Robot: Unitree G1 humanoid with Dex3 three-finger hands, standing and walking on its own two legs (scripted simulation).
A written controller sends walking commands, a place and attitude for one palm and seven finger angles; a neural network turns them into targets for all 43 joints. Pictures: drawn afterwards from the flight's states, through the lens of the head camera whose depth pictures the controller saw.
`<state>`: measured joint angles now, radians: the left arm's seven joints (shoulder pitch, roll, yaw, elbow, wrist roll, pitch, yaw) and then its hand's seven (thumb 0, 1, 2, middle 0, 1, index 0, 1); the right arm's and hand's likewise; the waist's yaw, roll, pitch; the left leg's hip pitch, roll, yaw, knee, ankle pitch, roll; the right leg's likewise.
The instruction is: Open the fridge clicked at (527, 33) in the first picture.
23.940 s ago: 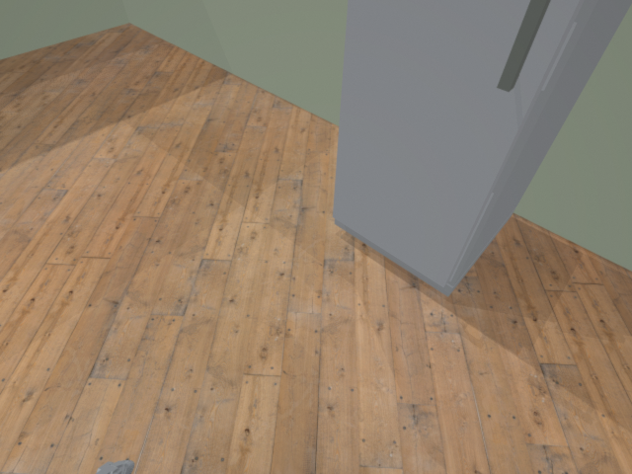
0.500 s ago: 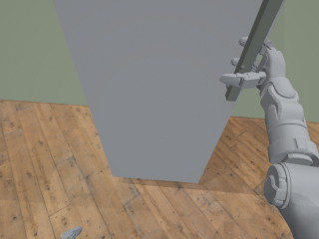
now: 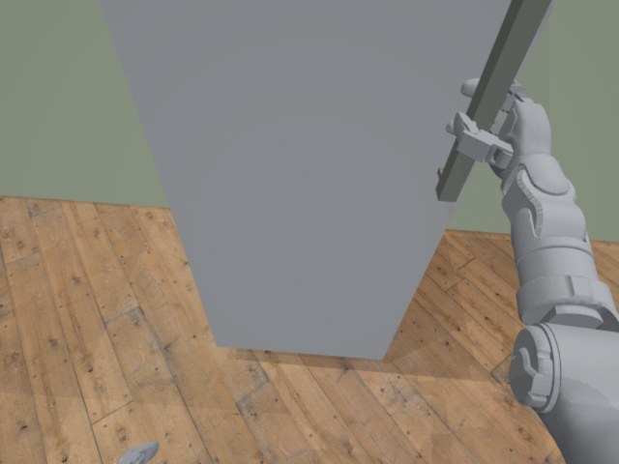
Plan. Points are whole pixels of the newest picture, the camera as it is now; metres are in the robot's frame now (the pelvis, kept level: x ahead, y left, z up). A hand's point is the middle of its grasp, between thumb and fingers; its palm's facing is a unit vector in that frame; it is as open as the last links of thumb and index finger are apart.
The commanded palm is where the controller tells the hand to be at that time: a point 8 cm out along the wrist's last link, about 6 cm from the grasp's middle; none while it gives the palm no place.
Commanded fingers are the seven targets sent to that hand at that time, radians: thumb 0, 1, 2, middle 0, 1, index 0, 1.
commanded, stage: grip the handle and tug to test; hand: right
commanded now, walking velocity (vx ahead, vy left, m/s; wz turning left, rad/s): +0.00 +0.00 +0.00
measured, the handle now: (486, 83) +0.53 -0.15 +0.26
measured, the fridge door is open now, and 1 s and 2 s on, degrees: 0 0 16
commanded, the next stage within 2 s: pull the door a little, standing still in 0.68 s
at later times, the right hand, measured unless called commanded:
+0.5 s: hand (467, 136) +0.47 -0.13 +0.22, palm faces -0.03 +1.00 +0.00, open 6.4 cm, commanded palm +0.42 -0.18 +0.21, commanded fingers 0.00 -0.90 -0.90 0.45 1.40 0.45 1.40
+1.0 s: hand (468, 137) +0.47 -0.13 +0.22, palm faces -0.04 +1.00 +0.00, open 6.4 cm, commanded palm +0.42 -0.18 +0.21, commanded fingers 0.00 -0.90 -0.90 0.45 1.40 0.45 1.40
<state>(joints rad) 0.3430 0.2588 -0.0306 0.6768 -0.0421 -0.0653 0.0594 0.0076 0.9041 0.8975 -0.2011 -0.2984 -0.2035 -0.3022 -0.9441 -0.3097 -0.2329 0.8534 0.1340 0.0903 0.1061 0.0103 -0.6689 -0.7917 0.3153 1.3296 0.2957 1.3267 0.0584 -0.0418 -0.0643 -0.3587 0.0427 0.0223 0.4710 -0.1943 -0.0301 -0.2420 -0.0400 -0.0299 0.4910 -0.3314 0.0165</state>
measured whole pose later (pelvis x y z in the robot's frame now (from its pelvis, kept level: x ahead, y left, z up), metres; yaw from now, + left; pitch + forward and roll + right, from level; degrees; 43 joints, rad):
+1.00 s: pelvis +0.04 +0.00 +0.01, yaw +1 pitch +4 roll +1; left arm 0.23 0.25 -0.03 0.63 -0.04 0.00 0.06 0.01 0.90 0.90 -0.20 -0.30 -0.20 -0.30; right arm -0.71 -0.24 -0.22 0.45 0.15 0.29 0.12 0.01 -0.66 -0.79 0.30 1.34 0.30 1.33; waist 0.01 -0.05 -0.08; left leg -0.26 0.03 0.02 0.42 -0.22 -0.02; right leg -0.14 -0.05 -0.04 0.43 -0.32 0.01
